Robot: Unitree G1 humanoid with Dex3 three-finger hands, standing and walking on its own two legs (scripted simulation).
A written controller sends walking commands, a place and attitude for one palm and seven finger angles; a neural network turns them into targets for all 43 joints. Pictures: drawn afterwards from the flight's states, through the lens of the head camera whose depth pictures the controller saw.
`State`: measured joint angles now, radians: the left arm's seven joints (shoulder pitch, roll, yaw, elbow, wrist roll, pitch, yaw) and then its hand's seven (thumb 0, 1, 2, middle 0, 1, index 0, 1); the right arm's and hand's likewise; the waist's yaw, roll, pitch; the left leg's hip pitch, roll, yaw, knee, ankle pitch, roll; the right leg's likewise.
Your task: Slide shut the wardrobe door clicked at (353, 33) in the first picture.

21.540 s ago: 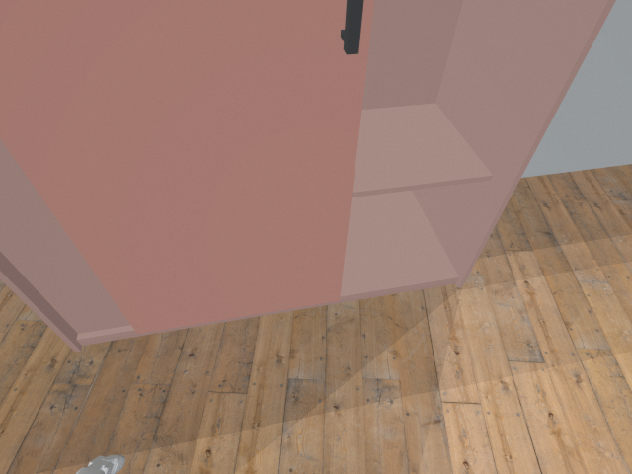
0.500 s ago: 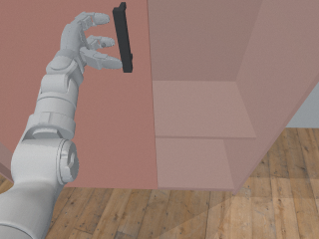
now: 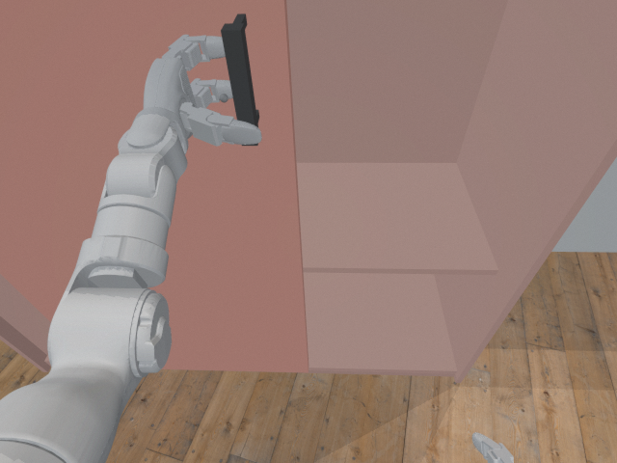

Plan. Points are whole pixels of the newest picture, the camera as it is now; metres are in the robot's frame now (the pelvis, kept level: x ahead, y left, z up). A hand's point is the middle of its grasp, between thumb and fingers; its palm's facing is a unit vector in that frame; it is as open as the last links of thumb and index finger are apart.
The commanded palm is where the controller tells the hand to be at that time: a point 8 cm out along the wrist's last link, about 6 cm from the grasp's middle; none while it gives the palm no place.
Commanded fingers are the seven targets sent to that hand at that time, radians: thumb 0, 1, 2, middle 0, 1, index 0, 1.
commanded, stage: slide the fingers in behind the handle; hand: left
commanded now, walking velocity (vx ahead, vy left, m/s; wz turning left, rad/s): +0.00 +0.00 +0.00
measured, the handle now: (245, 82) +0.51 +0.08 +0.26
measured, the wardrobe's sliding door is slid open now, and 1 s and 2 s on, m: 0.48 0.48 0.48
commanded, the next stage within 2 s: grip the handle and tug to test in 1.22 s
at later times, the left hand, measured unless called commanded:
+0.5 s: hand (253, 97) +0.46 +0.07 +0.27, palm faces -0.04 -1.00 +0.01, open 14.0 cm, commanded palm +0.44 +0.13 +0.26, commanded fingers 0.00 -0.50 0.30 -0.30 -1.20 -0.30 -1.20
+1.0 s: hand (257, 97) +0.46 +0.06 +0.27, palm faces -0.03 -1.00 +0.00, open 14.0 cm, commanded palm +0.44 +0.12 +0.26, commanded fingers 0.00 -0.50 0.30 -0.30 -1.20 -0.30 -1.20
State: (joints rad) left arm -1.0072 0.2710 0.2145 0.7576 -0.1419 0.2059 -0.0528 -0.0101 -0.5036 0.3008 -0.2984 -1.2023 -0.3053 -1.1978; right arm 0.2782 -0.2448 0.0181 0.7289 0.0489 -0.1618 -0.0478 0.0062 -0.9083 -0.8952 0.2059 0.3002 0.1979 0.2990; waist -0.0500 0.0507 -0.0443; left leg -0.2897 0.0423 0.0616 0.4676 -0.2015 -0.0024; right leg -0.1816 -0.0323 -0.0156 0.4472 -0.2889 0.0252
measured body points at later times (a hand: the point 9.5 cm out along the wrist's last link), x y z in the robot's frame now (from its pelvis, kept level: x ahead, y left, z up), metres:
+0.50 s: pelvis +0.01 -0.01 +0.00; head -0.01 -0.03 +0.45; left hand +0.45 +0.12 +0.27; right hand +0.12 -0.26 -0.12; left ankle +0.03 +0.12 -0.74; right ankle -0.04 -0.14 -0.74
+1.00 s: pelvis +0.00 -0.01 +0.00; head -0.01 -0.03 +0.45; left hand +0.46 +0.12 +0.27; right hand +0.11 -0.26 -0.12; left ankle +0.03 +0.12 -0.74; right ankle -0.04 -0.14 -0.74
